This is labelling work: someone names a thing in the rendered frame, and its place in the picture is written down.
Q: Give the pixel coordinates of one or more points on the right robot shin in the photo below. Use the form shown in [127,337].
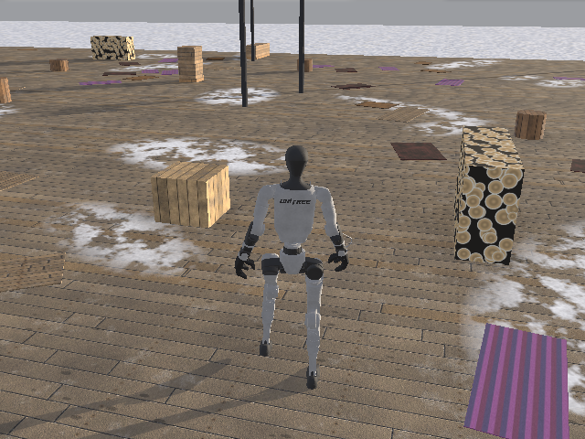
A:
[313,344]

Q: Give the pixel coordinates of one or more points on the left robot forearm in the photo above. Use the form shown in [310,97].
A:
[248,244]

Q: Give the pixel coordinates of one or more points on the robot right foot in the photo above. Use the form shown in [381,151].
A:
[312,380]

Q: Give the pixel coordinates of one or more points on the right robot forearm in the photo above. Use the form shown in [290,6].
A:
[339,243]

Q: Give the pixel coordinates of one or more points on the robot right upper arm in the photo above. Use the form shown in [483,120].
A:
[328,208]

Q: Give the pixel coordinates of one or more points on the robot left upper arm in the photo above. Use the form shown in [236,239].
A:
[266,192]

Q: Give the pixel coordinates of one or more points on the robot right hand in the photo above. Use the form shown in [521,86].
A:
[344,259]

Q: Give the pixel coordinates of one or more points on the robot left hand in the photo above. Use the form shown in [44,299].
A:
[239,264]

